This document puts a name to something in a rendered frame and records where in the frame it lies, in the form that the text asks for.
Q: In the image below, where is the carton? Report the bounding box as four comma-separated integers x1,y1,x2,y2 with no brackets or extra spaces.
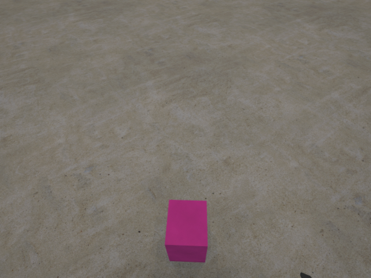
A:
165,200,208,262

